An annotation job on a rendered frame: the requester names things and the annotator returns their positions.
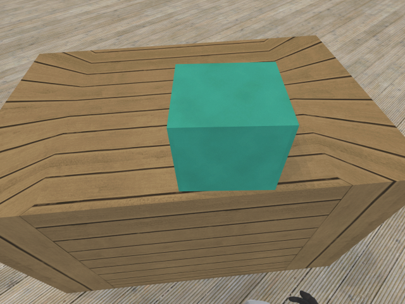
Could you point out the carton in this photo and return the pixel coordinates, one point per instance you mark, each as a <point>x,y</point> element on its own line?
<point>230,126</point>

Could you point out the pedestal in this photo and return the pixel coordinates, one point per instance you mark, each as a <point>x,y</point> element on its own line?
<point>89,198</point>

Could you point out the right robot hand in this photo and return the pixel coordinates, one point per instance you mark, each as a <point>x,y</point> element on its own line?
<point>306,298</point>

